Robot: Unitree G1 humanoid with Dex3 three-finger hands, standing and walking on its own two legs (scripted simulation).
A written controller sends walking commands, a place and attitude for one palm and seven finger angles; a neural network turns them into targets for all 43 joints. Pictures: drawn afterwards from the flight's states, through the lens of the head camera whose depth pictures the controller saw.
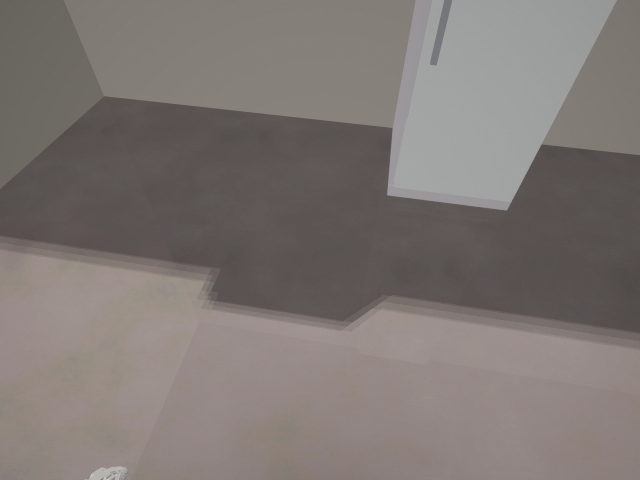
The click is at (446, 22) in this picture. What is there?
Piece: fridge door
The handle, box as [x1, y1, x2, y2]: [430, 0, 451, 65]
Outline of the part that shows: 451,0 444,0 430,64 436,65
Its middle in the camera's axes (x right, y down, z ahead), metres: +0.38 -0.77 +1.12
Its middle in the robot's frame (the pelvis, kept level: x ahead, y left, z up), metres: +1.39 -0.32 +0.16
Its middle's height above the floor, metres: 0.93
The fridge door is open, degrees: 0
